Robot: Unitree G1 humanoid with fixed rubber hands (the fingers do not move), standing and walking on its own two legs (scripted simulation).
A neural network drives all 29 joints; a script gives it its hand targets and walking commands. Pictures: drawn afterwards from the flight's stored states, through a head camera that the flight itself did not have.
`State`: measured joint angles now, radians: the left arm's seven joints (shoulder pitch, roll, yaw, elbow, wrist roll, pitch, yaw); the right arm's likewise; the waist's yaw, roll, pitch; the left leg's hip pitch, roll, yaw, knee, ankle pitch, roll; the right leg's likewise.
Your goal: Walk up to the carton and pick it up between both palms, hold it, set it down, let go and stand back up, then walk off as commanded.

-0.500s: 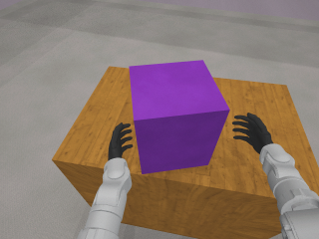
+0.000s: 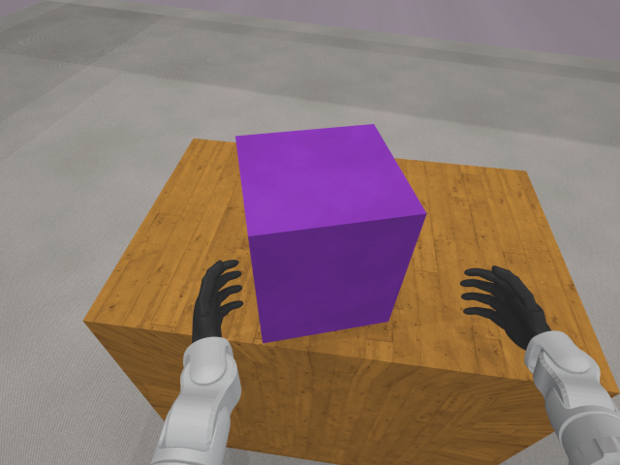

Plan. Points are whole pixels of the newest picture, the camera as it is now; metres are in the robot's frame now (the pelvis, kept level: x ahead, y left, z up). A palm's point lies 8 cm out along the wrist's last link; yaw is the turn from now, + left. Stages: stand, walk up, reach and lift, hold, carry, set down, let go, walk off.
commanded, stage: set down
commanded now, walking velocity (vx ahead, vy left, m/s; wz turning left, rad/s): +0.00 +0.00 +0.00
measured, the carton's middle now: (317, 235) +0.46 +0.04 +0.04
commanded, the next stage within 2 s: none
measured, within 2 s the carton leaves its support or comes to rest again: neither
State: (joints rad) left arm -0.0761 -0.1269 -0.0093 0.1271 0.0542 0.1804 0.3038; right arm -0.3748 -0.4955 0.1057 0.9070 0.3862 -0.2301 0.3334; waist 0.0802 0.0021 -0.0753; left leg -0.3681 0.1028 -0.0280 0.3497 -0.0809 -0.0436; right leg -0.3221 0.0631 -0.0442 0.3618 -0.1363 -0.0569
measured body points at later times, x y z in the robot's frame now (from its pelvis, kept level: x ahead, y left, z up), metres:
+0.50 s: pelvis +0.01 +0.00 +0.00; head +0.02 +0.01 +0.45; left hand +0.24 +0.17 +0.04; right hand +0.30 -0.26 +0.02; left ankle +0.06 +0.18 -0.74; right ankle +0.03 -0.08 -0.74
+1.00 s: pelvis +0.02 +0.00 +0.00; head +0.02 +0.02 +0.45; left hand +0.24 +0.17 +0.03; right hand +0.28 -0.27 +0.01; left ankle +0.06 +0.18 -0.74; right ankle +0.03 -0.08 -0.74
